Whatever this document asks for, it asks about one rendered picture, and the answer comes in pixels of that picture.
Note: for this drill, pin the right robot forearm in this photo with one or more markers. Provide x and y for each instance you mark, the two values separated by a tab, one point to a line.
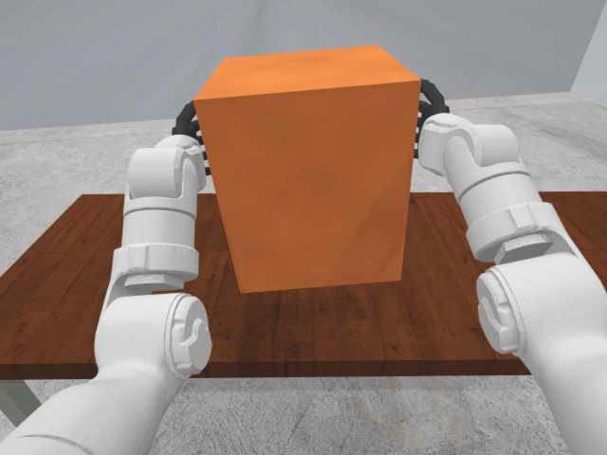
507	219

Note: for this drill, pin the left robot upper arm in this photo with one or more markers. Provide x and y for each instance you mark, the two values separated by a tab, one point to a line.
147	346

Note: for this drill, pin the table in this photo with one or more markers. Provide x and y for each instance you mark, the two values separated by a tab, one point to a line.
427	324

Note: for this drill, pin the right robot upper arm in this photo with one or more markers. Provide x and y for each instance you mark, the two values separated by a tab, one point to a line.
550	312

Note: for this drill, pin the right robot hand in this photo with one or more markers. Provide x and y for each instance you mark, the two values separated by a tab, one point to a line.
437	106

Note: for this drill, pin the left robot hand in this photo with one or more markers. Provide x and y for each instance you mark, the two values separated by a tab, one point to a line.
185	126

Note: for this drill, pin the carton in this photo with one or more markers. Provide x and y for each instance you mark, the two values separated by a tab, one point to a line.
311	155

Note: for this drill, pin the left robot forearm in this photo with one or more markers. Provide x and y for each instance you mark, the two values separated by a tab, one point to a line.
157	247

